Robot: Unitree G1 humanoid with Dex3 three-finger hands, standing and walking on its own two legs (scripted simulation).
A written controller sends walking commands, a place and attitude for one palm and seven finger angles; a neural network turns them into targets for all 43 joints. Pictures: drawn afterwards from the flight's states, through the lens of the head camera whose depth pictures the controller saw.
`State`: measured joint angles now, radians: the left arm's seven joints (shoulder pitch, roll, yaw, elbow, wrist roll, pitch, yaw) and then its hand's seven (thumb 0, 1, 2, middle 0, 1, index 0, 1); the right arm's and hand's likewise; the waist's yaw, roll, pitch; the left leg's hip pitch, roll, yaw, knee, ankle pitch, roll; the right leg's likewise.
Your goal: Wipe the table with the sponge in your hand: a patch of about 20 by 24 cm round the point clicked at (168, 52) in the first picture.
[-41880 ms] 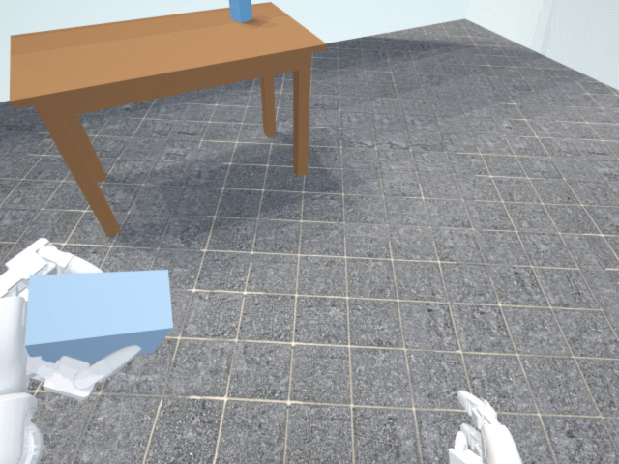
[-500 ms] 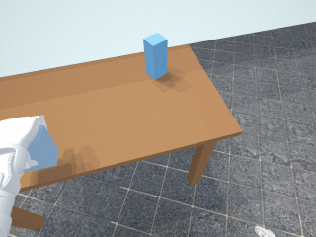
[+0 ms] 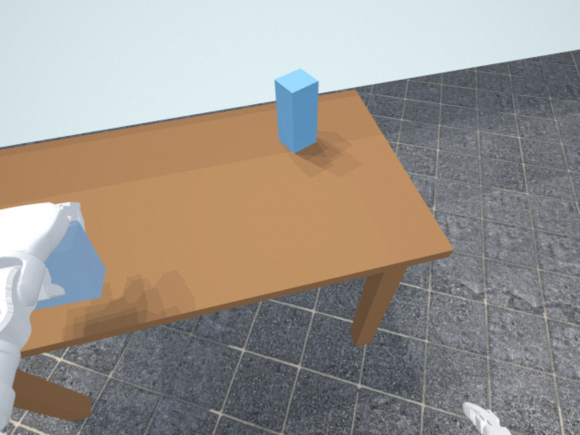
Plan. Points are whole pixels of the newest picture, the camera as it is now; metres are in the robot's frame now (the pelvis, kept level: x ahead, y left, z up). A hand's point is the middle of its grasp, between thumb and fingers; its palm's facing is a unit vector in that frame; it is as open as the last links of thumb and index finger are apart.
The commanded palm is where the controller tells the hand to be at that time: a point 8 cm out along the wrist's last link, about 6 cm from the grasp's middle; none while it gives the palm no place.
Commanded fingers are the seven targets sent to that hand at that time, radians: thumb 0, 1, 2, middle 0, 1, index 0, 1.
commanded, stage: lift the sponge slowly off the table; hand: left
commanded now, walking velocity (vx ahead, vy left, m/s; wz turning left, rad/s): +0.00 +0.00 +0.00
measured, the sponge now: (54, 274) +0.30 +0.38 +0.02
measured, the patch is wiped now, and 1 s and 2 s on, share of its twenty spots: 0.90 0.90 0.90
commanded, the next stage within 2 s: bring the sponge back beside the body in 0.32 s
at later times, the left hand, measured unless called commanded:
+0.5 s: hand (46, 254) +0.31 +0.37 +0.07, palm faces -0.17 +0.01 -0.99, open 10.0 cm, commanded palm +0.29 +0.36 +0.14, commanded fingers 0.00 0.10 1.30 -1.20 -1.60 -1.20 -1.60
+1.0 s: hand (45, 291) +0.25 +0.32 +0.09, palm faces -0.07 -0.02 -1.00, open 10.0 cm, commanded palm +0.22 +0.33 +0.16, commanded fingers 0.00 0.10 1.30 -1.20 -1.60 -1.20 -1.60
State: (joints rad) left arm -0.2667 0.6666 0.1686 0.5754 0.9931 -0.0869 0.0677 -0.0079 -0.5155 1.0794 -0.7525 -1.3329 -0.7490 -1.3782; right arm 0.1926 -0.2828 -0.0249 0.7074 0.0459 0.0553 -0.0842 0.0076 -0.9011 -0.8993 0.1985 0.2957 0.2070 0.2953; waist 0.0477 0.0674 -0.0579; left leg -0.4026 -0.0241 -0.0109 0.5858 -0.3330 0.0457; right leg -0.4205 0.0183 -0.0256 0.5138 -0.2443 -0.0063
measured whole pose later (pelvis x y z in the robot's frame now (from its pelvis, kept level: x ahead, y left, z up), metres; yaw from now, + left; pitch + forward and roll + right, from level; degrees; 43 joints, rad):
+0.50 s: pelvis +0.01 +0.00 +0.01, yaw +0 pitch +7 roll -1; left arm -0.21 0.65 0.15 0.46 0.97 -0.04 -0.01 -0.01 -0.51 1.08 -0.75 -1.33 -0.75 -1.38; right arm 0.17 -0.28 -0.01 0.68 0.04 0.06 -0.08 0.01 -0.90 -0.90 0.20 0.30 0.21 0.30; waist 0.06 0.07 -0.04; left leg -0.32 -0.03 -0.01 0.50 -0.30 0.05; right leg -0.34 0.01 -0.02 0.44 -0.22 0.00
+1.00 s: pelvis +0.00 +0.00 +0.01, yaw +1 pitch +2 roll -1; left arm 0.02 0.59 0.08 0.09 0.90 0.04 -0.02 -0.01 -0.51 1.08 -0.75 -1.33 -0.75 -1.38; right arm 0.09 -0.26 0.01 0.66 0.03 0.02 -0.08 0.01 -0.90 -0.90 0.20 0.30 0.21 0.30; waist 0.12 0.10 -0.02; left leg -0.21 -0.04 -0.02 0.45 -0.27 0.04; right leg -0.24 0.01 -0.03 0.40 -0.20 -0.01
